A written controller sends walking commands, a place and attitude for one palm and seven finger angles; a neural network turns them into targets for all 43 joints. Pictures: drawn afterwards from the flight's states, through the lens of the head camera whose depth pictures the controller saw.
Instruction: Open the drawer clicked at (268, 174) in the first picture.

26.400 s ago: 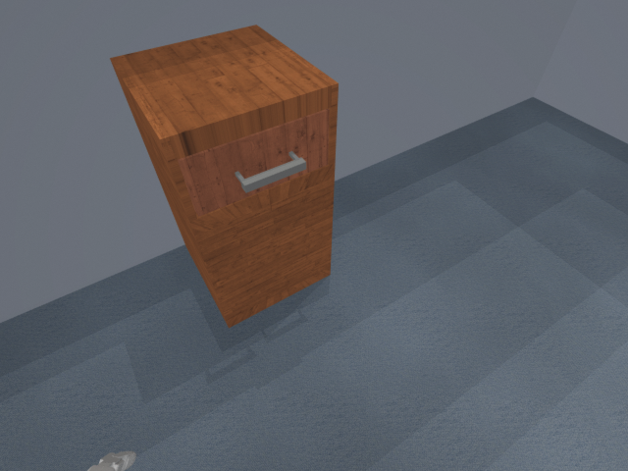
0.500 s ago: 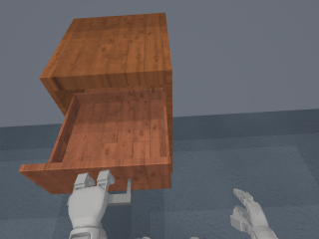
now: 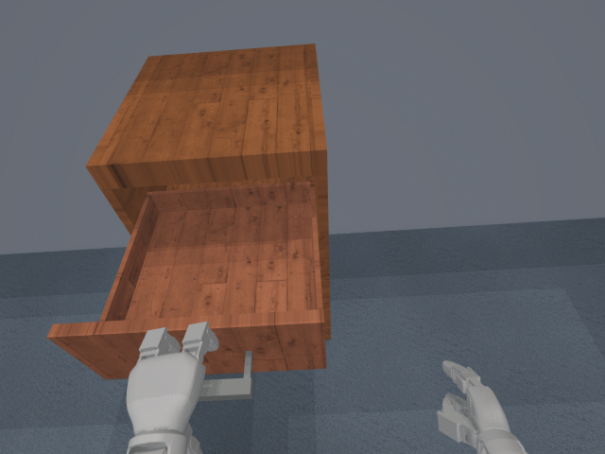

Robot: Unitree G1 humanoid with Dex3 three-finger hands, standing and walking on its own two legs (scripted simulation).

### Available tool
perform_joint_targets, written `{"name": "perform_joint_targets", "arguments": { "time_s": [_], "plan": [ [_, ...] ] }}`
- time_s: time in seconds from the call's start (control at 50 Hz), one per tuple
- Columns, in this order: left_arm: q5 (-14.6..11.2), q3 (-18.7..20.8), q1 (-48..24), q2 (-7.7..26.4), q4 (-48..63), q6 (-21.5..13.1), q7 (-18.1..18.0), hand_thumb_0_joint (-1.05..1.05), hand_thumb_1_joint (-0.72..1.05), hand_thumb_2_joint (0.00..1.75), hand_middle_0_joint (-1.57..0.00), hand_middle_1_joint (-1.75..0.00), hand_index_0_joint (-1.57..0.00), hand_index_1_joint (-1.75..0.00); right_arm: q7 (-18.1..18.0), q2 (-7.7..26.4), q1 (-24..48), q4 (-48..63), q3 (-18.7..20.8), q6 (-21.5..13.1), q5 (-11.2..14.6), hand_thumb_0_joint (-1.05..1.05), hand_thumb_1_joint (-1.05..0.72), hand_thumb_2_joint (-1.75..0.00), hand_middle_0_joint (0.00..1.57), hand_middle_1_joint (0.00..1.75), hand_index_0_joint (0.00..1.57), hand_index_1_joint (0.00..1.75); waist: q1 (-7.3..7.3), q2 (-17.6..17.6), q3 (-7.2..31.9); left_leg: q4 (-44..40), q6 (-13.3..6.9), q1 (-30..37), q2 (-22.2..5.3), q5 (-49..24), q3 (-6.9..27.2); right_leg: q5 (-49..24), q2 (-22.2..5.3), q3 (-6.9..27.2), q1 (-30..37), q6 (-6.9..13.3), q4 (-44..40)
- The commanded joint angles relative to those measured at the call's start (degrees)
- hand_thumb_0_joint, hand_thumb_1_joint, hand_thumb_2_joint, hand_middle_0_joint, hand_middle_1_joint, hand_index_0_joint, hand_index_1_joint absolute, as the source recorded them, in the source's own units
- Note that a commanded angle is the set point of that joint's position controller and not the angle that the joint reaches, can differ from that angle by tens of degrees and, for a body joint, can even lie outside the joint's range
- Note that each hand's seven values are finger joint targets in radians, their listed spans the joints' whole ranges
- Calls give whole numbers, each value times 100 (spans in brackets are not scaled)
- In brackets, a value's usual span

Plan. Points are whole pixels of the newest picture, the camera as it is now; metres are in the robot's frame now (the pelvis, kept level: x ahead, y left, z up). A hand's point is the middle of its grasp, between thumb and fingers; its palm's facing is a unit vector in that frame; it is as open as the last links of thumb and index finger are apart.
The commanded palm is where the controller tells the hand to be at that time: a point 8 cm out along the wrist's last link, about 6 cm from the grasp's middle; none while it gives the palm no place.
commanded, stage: lift the hand off the handle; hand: left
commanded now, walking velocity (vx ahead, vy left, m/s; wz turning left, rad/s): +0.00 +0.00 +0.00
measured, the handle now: (197, 375) +0.24 +0.20 -0.08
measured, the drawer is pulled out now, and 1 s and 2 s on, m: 0.30 0.30 0.30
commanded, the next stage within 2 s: draw the hand back to the body in 1.12 s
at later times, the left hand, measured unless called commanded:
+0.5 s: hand (183, 377) +0.21 +0.18 +0.02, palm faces +0.06 -0.15 -0.99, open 13.6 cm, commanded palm +0.18 +0.18 +0.08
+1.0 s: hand (161, 367) +0.21 +0.19 +0.06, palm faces +0.09 -0.14 -0.99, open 13.9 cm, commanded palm +0.17 +0.18 +0.12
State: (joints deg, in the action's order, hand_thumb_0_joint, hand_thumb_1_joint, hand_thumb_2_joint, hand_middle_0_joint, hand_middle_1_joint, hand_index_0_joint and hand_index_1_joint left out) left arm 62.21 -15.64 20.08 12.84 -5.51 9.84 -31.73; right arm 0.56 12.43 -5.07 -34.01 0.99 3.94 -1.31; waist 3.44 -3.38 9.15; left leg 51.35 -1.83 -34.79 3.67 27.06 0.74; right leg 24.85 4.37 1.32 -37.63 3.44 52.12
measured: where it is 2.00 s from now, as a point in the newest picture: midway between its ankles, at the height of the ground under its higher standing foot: outside the picture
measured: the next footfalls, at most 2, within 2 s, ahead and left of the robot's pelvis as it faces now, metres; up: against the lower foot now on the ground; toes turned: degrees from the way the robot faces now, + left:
none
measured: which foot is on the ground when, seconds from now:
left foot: down 0.00-1.00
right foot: down 0.00-1.00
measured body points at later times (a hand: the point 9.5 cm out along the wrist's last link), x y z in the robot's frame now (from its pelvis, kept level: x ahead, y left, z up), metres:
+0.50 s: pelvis +0.00 +0.00 +0.01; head +0.01 -0.04 +0.46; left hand +0.20 +0.18 +0.07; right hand +0.23 -0.21 -0.08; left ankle -0.02 +0.10 -0.69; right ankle +0.01 -0.08 -0.69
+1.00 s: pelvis +0.01 -0.01 +0.03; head +0.00 -0.05 +0.47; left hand +0.19 +0.19 +0.12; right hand +0.24 -0.21 -0.06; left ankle -0.02 +0.10 -0.69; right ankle +0.01 -0.08 -0.69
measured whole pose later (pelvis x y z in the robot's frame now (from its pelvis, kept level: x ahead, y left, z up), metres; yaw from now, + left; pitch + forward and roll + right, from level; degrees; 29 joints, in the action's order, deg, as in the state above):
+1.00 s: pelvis +0.01 -0.01 +0.03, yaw -1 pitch +4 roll +1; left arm 59.0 -13.4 23.6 17.1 10.5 12.0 -20.8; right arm 1.7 13.0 -4.2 -33.9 0.3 4.8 -0.1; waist 5.9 -4.5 6.0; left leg 39.5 -1.3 -20.8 2.9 22.7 0.5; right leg 20.8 4.9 2.5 -24.3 3.9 41.4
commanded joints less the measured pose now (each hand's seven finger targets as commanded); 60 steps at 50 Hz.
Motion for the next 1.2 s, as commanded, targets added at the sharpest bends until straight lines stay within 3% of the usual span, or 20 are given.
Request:
{"name": "perform_joint_targets", "arguments": {
  "time_s": [0.0,0.08,0.14,0.22,0.28,0.32,0.44,0.5,0.6,0.7,0.82,0.9,1.0,1.04,1.12,1.18],
  "plan": [
    [121,486,-990,622,1417,-23,-241,0,-50,30,-30,-120,-30,-120,-33,514,853,941,165,-259,19,0,-90,-90,20,30,20,30,-51,495,991,-716,-33,587,-78,-1364,59,-1411,-201,345,893,-32,-1037],
    [27,643,-823,772,1610,-45,-147,0,-50,30,-30,-120,-30,-120,-59,508,864,986,158,-240,45,0,-90,-90,20,30,20,30,-7,515,1059,-819,-28,663,-52,-1458,50,-1605,-195,430,1179,-25,-1118],
    [58,361,-805,550,1725,-86,-71,0,-50,30,-30,-120,-30,-120,-14,485,887,984,154,-257,33,0,-90,-90,20,30,20,30,-20,312,924,-858,-31,828,-72,-1543,68,-1506,-184,346,1028,-11,-1127],
    [59,333,-768,541,1695,-53,21,0,-50,30,-30,-120,-30,-120,19,492,905,1001,159,-248,45,0,-90,-90,20,30,20,30,-2,384,709,-962,-36,889,-96,-1508,86,-1345,-167,330,1020,-6,-1240],
    [53,366,-1075,639,1848,-27,87,0,-50,30,-30,-120,-30,-120,6,509,907,1006,161,-231,45,0,-90,-90,20,30,20,30,-32,482,780,-1022,-41,957,-94,-1500,93,-1301,-167,372,1125,-14,-1309],
    [40,363,-833,635,1980,-54,122,0,-50,30,-30,-120,-30,-120,13,470,917,1032,161,-249,51,0,-90,-90,20,30,20,30,58,396,886,-1037,-46,1051,-86,-1610,76,-1448,-170,377,1233,-4,-1280],
    [23,340,-767,634,2071,-64,262,0,-50,30,-30,-120,-30,-120,42,466,948,1007,127,-253,54,0,-90,-90,20,30,20,30,55,573,640,-1147,-47,1050,-85,-1649,83,-1588,-187,419,1331,-27,-1396],
    [44,359,-748,672,2112,16,340,0,-50,30,-30,-120,-30,-120,68,459,976,1007,112,-229,75,0,-90,-90,20,30,20,30,103,412,655,-1215,-31,1122,-93,-1670,76,-1531,-175,478,1409,-15,-1444],
    [-50,241,-485,580,2086,231,570,0,-50,30,-30,-120,-30,-120,106,431,1031,1023,70,-187,146,0,-90,-90,20,30,20,30,173,542,572,-1393,-23,1147,-108,-1728,37,-1640,-185,495,1713,-52,-1552],
    [-137,390,27,770,2554,173,752,0,-50,30,-30,-120,-30,-120,169,402,1047,1098,37,-201,172,0,-90,-90,20,30,20,30,263,648,639,-1449,-28,1204,-103,-2055,5,-2353,-217,580,2100,-73,-1529],
    [-51,710,-232,1035,2664,101,734,0,-50,30,-30,-120,-30,-120,149,416,1113,1030,33,-193,136,0,-90,-90,20,30,20,30,207,533,219,-1513,-33,1202,-80,-1692,-15,-1767,-213,738,1885,-69,-1799],
    [-141,642,-304,988,2945,90,804,0,-50,30,-30,-120,-30,-120,115,419,1114,1040,64,-231,127,0,-90,-90,20,30,20,30,207,338,479,-1500,-60,1450,-53,-1837,-7,-1926,-238,768,2015,-86,-1846],
    [-312,303,-384,727,2961,104,1097,0,-50,30,-30,-120,-30,-120,100,444,1083,999,69,-232,136,0,-90,-90,20,30,20,30,120,582,344,-1608,-105,1587,-86,-1899,38,-1767,-228,577,1958,-129,-1946],
    [-280,543,-171,918,2722,78,1163,0,-50,30,-30,-120,-30,-120,83,453,1086,966,45,-231,136,0,-90,-90,20,30,20,30,198,806,263,-1663,-83,1467,-89,-1895,17,-1873,-225,599,2055,-148,-1957],
    [-155,554,-117,937,2733,20,1184,0,-50,30,-30,-120,-30,-120,151,428,1125,987,17,-211,156,0,-90,-90,20,30,20,30,281,512,155,-1752,-36,1430,-112,-1901,-12,-1736,-206,594,2043,-78,-1939],
    [-95,786,-167,1125,2896,-18,1073,0,-50,30,-30,-120,-30,-120,162,433,1119,1006,23,-220,135,0,-90,-90,20,30,20,30,328,355,327,-1761,-14,1447,-109,-1966,6,-1807,-169,637,2176,-36,-1910]
  ]
}}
